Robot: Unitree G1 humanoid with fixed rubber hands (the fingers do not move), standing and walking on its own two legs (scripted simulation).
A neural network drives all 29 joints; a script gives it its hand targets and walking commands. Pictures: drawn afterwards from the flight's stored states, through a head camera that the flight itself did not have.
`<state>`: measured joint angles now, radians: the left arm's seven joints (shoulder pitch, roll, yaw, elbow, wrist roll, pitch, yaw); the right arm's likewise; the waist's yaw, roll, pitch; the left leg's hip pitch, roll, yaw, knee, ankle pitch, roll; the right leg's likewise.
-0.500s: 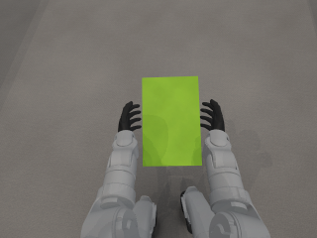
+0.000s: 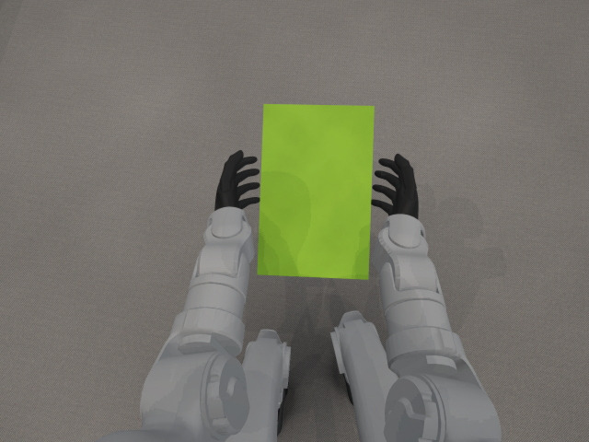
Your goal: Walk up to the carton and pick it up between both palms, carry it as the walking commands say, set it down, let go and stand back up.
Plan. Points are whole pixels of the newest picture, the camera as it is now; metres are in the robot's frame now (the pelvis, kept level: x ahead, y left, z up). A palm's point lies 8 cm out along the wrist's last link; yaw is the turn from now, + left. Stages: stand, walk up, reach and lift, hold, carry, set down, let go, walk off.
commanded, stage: set down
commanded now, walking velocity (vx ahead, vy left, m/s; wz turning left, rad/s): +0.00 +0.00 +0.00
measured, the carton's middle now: (315, 197) +0.46 -0.03 -0.16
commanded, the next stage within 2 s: none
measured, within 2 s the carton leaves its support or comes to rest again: neither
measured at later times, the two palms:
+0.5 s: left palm (242, 205) +0.46 +0.09 -0.15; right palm (386, 214) +0.42 -0.14 -0.15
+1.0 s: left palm (252, 205) +0.48 +0.08 -0.24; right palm (378, 214) +0.44 -0.15 -0.24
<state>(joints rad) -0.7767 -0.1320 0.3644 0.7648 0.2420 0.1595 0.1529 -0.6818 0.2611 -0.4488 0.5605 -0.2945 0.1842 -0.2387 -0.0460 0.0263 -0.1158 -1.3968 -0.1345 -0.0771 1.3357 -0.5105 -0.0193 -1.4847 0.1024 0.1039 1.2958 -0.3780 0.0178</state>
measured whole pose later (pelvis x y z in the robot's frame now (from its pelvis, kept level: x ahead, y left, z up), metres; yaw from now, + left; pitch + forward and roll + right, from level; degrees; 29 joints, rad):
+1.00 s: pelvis -0.03 +0.01 -0.13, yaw +1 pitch +41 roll +2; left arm -1.19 -0.01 0.35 0.90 0.22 0.22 0.21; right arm -1.06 0.15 -0.55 0.63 -0.28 0.26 -0.21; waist -0.08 0.03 0.01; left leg -1.94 -0.20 -0.05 1.81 -0.60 -0.03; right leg -2.01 0.14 0.11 1.75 -0.45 0.07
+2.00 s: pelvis -0.03 +0.02 -0.23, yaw +1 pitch +39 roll -3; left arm -1.53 0.18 0.16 1.07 0.10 0.23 0.19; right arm -1.36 -0.03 -0.55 0.81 -0.17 0.23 -0.12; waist -0.10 0.03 0.33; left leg -2.16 -0.24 -0.04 2.16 -0.68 -0.02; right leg -2.20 0.11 0.04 2.07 -0.55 0.09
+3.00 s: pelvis -0.03 +0.02 -0.25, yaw +2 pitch +35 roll -3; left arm -1.57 0.20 0.16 1.14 0.14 0.21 0.09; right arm -1.42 -0.13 -0.53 0.95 -0.12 0.21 -0.06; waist -0.12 0.00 0.42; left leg -2.16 -0.18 -0.01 2.25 -0.70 0.01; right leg -2.19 0.08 0.02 2.16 -0.58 0.07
